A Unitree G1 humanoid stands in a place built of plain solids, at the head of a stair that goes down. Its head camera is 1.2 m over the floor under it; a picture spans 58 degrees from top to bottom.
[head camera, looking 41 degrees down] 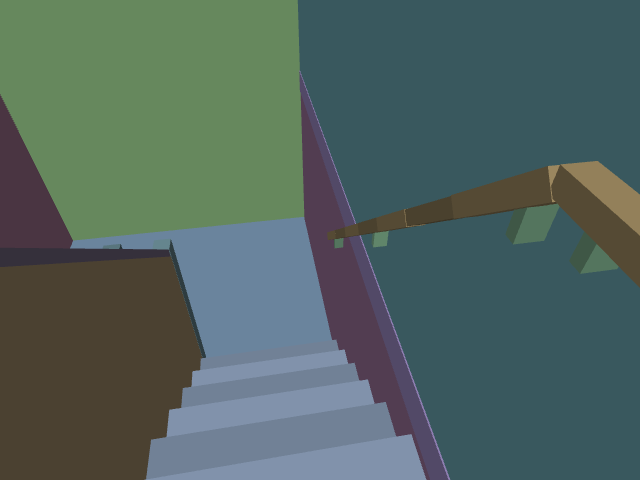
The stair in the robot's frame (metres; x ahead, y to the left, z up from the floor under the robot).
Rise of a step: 0.20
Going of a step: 0.23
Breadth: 0.90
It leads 9 degrees to the left of straight ahead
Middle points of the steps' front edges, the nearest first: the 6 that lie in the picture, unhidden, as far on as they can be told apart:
0.57 0.14 -0.20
0.80 0.18 -0.40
1.02 0.22 -0.61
1.24 0.26 -0.81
1.46 0.29 -1.01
1.69 0.33 -1.22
